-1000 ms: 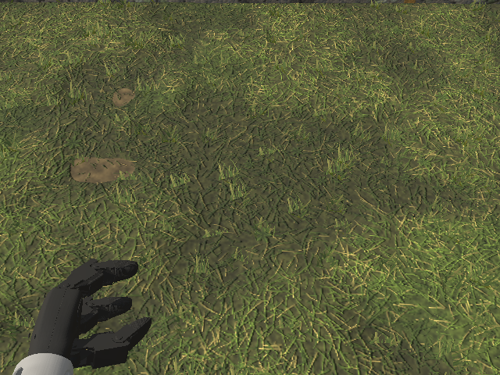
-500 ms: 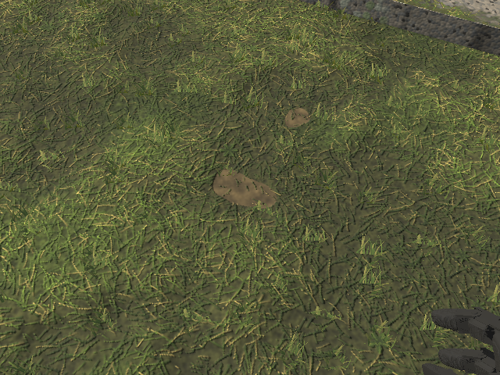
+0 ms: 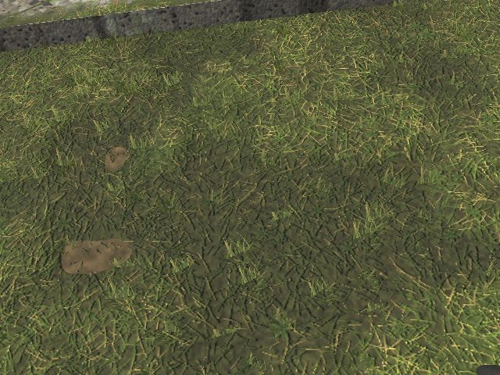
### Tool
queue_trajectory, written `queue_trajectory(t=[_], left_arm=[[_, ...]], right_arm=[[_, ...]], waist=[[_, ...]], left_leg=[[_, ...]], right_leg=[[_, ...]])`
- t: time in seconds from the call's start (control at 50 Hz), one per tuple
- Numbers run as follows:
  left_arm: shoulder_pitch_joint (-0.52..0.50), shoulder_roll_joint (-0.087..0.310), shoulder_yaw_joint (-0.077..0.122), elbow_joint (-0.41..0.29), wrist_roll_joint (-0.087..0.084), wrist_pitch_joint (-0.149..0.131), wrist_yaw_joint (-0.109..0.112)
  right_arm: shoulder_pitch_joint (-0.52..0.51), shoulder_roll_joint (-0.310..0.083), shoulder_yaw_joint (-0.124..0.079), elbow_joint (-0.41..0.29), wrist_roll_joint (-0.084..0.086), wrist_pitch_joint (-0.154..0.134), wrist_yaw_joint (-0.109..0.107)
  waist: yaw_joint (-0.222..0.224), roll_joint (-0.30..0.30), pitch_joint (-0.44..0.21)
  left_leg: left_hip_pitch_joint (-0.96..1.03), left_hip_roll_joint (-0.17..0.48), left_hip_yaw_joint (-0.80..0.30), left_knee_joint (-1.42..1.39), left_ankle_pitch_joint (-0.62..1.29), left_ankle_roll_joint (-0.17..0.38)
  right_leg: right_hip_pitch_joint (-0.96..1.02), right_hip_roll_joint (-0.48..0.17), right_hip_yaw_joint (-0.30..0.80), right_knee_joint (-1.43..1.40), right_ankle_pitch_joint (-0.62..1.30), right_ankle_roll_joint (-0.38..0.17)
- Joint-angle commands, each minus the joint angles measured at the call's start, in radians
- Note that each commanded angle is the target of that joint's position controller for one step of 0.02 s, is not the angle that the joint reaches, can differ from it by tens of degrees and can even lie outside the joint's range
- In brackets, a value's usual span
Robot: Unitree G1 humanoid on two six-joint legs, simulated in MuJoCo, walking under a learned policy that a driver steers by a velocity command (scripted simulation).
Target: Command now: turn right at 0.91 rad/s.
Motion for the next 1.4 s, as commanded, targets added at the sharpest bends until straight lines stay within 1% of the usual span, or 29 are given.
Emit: queue_trajectory(t=[0.02, 0.1, 0.32, 0.34, 0.36, 0.38, 0.42, 0.5, 0.58, 0.66, 0.7, 0.72, 0.74, 0.76, 0.8, 0.84, 1.0, 1.06, 1.1, 1.12, 1.14, 1.16, 1.18, 1.2, 1.22, 1.24, 1.3, 1.36, 1.4], left_arm=[[-0.056, 0.16, 0.041, -0.102, -0.009, -0.006, 0.031], [-0.038, 0.184, 0.052, -0.115, -0.014, 0.005, 0.047], [-0.124, 0.165, 0.048, -0.17, -0.021, 0.028, 0.03], [-0.085, 0.126, 0.033, -0.161, -0.016, 0.028, 0.028], [-0.018, 0.054, 0.005, -0.148, -0.003, 0.027, 0.021], [-0.032, 0.094, 0.012, -0.176, -0.015, 0.009, 0.02], [-0.048, 0.149, 0.019, -0.131, 0.003, -0.021, 0.019], [-0.144, 0.07, -0.009, -0.138, 0.02, -0.084, -0.001], [-0.175, 0.013, -0.025, -0.144, -0.005, -0.135, -0.004], [-0.102, 0.044, -0.003, -0.113, -0.039, -0.154, -0.002], [0.141, 0.11, 0.024, -0.063, -0.039, -0.149, 0.018], [0.211, 0.194, 0.04, -0.054, 0.003, -0.135, 0.017], [0.185, 0.198, 0.051, -0.037, 0.016, -0.133, 0.006], [0.164, 0.129, 0.031, -0.041, 0.009, -0.137, 0.003], [0.14, 0.068, 0.009, -0.024, 0.015, -0.135, 0.0], [0.125, 0.045, 0.001, 0.0, 0.017, -0.136, -0.001], [0.132, 0.083, 0.005, 0.087, 0.018, -0.143, 0.007], [0.157, 0.182, 0.022, 0.107, 0.021, -0.123, 0.013], [0.127, 0.243, 0.036, 0.093, 0.02, -0.096, 0.02], [0.09, 0.25, 0.039, 0.069, 0.012, -0.095, 0.02], [0.103, 0.176, 0.018, 0.059, 0.01, -0.115, 0.021], [0.21, 0.003, -0.037, -0.028, 0.013, -0.158, 0.007], [0.099, 0.099, -0.034, -0.064, -0.012, -0.209, -0.001], [-0.03, 0.126, -0.028, -0.107, -0.044, -0.224, 0.001], [-0.042, 0.104, -0.035, -0.107, -0.037, -0.227, 0.008], [-0.017, 0.092, -0.035, -0.084, -0.011, -0.22, 0.012], [0.036, 0.101, -0.023, -0.059, 0.014, -0.169, 0.003], [-0.149, 0.052, -0.041, -0.132, 0.045, -0.164, 0.001], [-0.245, 0.004, -0.052, -0.164, 0.037, -0.17, -0.009]], right_arm=[[-0.034, -0.078, -0.021, -0.074, 0.0, -0.029, -0.002], [-0.046, -0.045, -0.005, -0.065, 0.01, -0.036, 0.009], [0.054, -0.102, -0.023, -0.028, 0.015, -0.068, 0.047], [0.08, -0.123, -0.028, -0.027, 0.008, -0.066, 0.046], [0.07, -0.157, -0.028, -0.047, 0.0, -0.055, 0.039], [0.137, -0.199, -0.039, -0.026, -0.024, -0.062, 0.046], [0.116, -0.121, -0.015, -0.038, 0.009, -0.079, 0.042], [0.244, -0.13, 0.004, -0.01, 0.033, -0.079, 0.031], [0.244, -0.148, 0.0, -0.034, 0.045, -0.071, 0.021], [0.23, -0.117, 0.012, -0.06, 0.059, -0.058, 0.027], [0.195, -0.004, 0.046, -0.092, 0.051, -0.074, 0.04], [0.217, 0.06, 0.068, -0.144, 0.066, -0.098, 0.044], [0.194, -0.001, 0.061, -0.174, 0.086, -0.107, 0.041], [0.167, -0.047, 0.049, -0.163, 0.079, -0.101, 0.044], [0.175, -0.042, 0.042, -0.141, 0.053, -0.084, 0.054], [0.153, -0.016, 0.047, -0.148, 0.057, -0.067, 0.068], [-0.059, 0.015, 0.068, -0.209, 0.051, -0.06, 0.113], [-0.076, -0.029, 0.05, -0.227, 0.064, -0.067, 0.129], [0.136, -0.119, 0.006, -0.192, 0.076, -0.054, 0.124], [0.377, -0.208, -0.039, -0.127, 0.073, -0.039, 0.115], [0.51, -0.249, -0.062, -0.063, 0.075, -0.019, 0.093], [0.396, -0.325, -0.059, -0.104, 0.054, -0.033, 0.084], [0.431, -0.242, -0.042, -0.136, 0.036, -0.054, 0.084], [0.438, -0.207, -0.034, -0.119, 0.023, -0.075, 0.083], [0.391, -0.196, -0.028, -0.111, 0.022, -0.094, 0.086], [0.306, -0.168, -0.019, -0.122, 0.017, -0.103, 0.084], [0.216, -0.105, 0.004, -0.131, 0.024, -0.103, 0.069], [0.237, -0.103, 0.01, -0.099, 0.044, -0.102, 0.039], [0.268, -0.12, 0.003, -0.073, 0.047, -0.093, 0.029]], waist=[[-0.022, -0.15, -0.188], [-0.009, -0.138, -0.192], [-0.032, -0.206, -0.196], [-0.025, -0.124, -0.241], [0.007, 0.1, -0.238], [-0.008, 0.264, -0.156], [-0.03, 0.158, -0.066], [-0.076, 0.08, -0.028], [-0.053, 0.159, -0.03], [0.012, 0.123, -0.05], [0.123, 0.023, -0.185], [0.119, -0.199, -0.26], [0.102, -0.261, -0.206], [0.107, -0.213, -0.129], [0.075, -0.16, -0.059], [0.049, -0.135, 0.014], [0.046, -0.053, 0.15], [-0.005, -0.126, 0.078], [-0.151, -0.218, -0.073], [-0.268, -0.203, -0.196], [-0.286, -0.06, -0.212], [-0.082, 0.293, -0.305], [-0.173, 0.147, -0.471], [-0.173, 0.052, -0.295], [-0.101, -0.095, -0.163], [-0.037, -0.123, -0.105], [0.044, -0.04, 0.001], [-0.004, -0.024, 0.091], [-0.056, 0.003, 0.074]], left_leg=[[-0.132, -0.019, -0.078, 0.001, 0.103, -0.005], [-0.096, -0.067, -0.101, -0.212, 0.152, -0.031], [0.273, -0.062, -0.097, -0.704, 0.3, 0.015], [0.419, 0.032, -0.167, -0.753, 0.326, 0.056], [0.536, 0.203, -0.388, -0.829, 0.097, 0.142], [0.499, 0.315, -0.666, -0.926, -0.261, 0.273], [0.434, 0.288, -0.599, -0.943, -0.339, 0.261], [0.394, 0.179, -0.46, -0.967, -0.151, 0.243], [0.249, 0.091, -0.373, -0.944, 0.002, 0.243], [0.122, 0.071, -0.407, -0.835, 0.015, 0.214], [-0.141, -0.013, -0.301, -0.512, -0.062, 0.12], [-0.355, -0.059, -0.172, -0.236, -0.077, 0.085], [-0.48, 0.058, -0.118, -0.043, -0.027, 0.073], [-0.527, 0.084, -0.1, 0.064, 0.039, 0.071], [-0.536, 0.109, -0.078, 0.178, 0.136, 0.072], [-0.51, 0.14, -0.076, 0.206, 0.202, 0.074], [-0.29, 0.103, 0.08, -0.174, 0.49, 0.101], [-0.089, -0.017, 0.207, -0.292, 0.408, 0.176], [0.162, -0.092, 0.231, -0.278, 0.273, 0.223], [0.509, -0.115, 0.193, -0.338, 0.286, 0.269], [0.846, -0.061, 0.027, -0.406, 0.291, 0.296], [1.079, 0.188, -0.61, -0.587, -0.011, 0.502], [1.098, 0.247, -0.873, -0.776, -0.287, 0.514], [0.951, 0.239, -0.839, -0.857, -0.253, 0.449], [0.75, 0.214, -0.757, -0.87, -0.141, 0.42], [0.583, 0.17, -0.648, -0.854, -0.017, 0.407], [0.309, 0.069, -0.467, -0.905, 0.122, 0.403], [0.099, -0.026, -0.313, -0.92, 0.307, 0.363], [0.032, -0.067, -0.266, -0.9, 0.295, 0.306]], right_leg=[[0.254, -0.214, 0.327, -0.2, 0.407, -0.151], [0.269, -0.179, 0.375, -0.184, 0.343, -0.145], [0.169, -0.083, 0.519, -0.068, 0.299, -0.087], [0.081, -0.032, 0.47, -0.008, 0.001, -0.057], [-0.094, 0.097, 0.306, 0.179, -0.351, -0.012], [-0.299, 0.123, 0.205, 0.38, -0.355, 0.009], [-0.359, 0.027, 0.154, 0.508, -0.211, 0.05], [-0.31, -0.023, 0.025, 0.418, -0.049, 0.083], [-0.03, 0.047, -0.03, 0.059, -0.073, 0.107], [0.268, 0.023, -0.019, -0.214, 0.109, 0.085], [0.681, -0.178, 0.128, -0.206, 0.019, 0.032], [0.801, -0.416, 0.452, -0.259, -0.279, -0.074], [0.701, -0.504, 0.602, -0.301, -0.487, -0.147], [0.652, -0.447, 0.532, -0.315, -0.481, -0.137], [0.565, -0.359, 0.334, -0.339, -0.286, -0.098], [0.452, -0.316, 0.184, -0.385, -0.122, -0.075], [0.304, -0.24, -0.226, -0.501, 0.253, -0.019], [0.427, -0.267, -0.286, -0.356, 1.034, -0.002], [0.468, -0.301, -0.289, -0.033, 1.451, -0.008], [0.327, -0.288, -0.271, 0.24, 1.422, -0.004], [0.009, -0.175, -0.245, 0.606, 0.643, 0.042], [-0.407, 0.035, -0.097, 1.025, -0.287, 0.085], [-0.471, 0.009, 0.136, 1.033, -0.212, 0.042], [-0.514, -0.021, 0.128, 0.965, -0.149, 0.022], [-0.471, -0.059, 0.123, 0.864, -0.101, 0.017], [-0.389, -0.095, 0.129, 0.781, -0.076, 0.026], [-0.279, -0.128, 0.112, 0.621, -0.059, 0.08], [-0.187, -0.084, 0.019, 0.338, 0.159, 0.127], [-0.051, -0.031, -0.019, 0.125, 0.347, 0.132]])
Keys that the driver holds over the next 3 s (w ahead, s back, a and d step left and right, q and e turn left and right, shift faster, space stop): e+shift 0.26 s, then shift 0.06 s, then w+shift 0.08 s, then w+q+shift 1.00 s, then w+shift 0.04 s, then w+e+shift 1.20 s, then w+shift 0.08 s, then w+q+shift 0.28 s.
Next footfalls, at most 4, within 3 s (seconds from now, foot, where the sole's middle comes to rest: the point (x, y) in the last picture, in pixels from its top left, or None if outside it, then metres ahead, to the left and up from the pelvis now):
0.34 left None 0.15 0.11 -0.77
0.70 right None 0.12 -0.17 -0.77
1.14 left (270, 319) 0.57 0.05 -0.77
1.58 right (276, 181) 1.03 0.02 -0.77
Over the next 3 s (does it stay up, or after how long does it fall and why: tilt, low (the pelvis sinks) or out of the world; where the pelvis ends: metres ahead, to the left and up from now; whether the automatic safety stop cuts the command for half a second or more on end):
stays up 2.04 0.12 0.04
